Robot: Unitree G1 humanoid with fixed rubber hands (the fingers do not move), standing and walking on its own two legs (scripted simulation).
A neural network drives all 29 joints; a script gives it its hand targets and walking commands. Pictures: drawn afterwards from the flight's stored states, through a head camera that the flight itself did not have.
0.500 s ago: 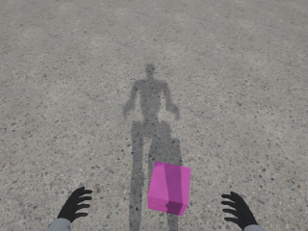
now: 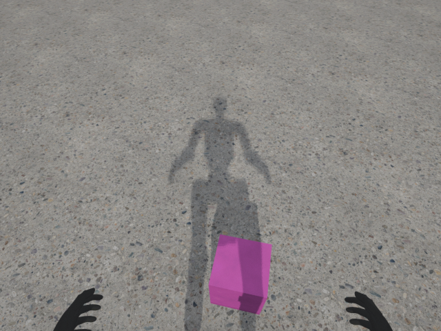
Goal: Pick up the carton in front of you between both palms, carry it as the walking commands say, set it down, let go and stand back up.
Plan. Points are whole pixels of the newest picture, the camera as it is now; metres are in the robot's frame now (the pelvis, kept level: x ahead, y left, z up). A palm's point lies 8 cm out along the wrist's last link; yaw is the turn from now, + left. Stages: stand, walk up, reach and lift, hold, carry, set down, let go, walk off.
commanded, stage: stand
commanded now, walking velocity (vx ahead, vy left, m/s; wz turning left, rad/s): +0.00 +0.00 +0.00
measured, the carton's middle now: (239, 275) +0.43 -0.06 -0.64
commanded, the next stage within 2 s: none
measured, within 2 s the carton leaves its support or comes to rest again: neither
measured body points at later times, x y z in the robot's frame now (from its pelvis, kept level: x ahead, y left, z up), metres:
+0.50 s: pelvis +0.01 -0.01 +0.00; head +0.01 -0.02 +0.45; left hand +0.13 +0.29 -0.10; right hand +0.14 -0.30 -0.10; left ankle -0.04 +0.12 -0.73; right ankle -0.01 -0.11 -0.73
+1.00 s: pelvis -0.01 -0.01 +0.01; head -0.01 -0.02 +0.46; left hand +0.09 +0.30 -0.10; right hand +0.11 -0.31 -0.11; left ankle -0.04 +0.12 -0.73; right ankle -0.01 -0.11 -0.73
